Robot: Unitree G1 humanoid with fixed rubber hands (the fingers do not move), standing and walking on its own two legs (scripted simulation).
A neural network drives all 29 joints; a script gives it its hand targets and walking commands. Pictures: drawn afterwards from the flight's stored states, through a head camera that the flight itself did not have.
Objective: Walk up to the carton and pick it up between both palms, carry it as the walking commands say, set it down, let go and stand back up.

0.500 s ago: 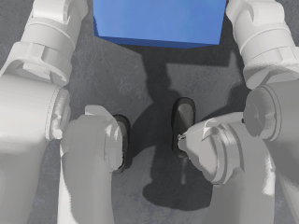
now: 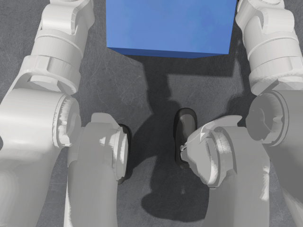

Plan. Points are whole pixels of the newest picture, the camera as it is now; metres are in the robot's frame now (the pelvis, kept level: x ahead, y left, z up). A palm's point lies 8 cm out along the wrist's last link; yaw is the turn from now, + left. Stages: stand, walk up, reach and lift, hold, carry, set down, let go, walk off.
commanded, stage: reach and lift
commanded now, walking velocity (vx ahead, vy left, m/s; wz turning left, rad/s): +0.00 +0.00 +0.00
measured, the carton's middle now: (164, 2) +0.54 -0.03 -0.23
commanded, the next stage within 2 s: none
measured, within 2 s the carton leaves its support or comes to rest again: leaves its support in 0.16 s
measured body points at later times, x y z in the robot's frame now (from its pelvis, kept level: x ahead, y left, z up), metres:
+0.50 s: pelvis -0.02 -0.01 +0.03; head +0.35 -0.03 +0.28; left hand +0.57 +0.11 -0.12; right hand +0.55 -0.18 -0.11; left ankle +0.09 +0.10 -0.32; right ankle +0.14 -0.13 -0.32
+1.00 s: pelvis -0.01 -0.01 +0.07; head +0.35 -0.01 +0.32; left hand +0.57 +0.11 -0.07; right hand +0.55 -0.18 -0.06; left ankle +0.09 +0.10 -0.32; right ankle +0.14 -0.13 -0.32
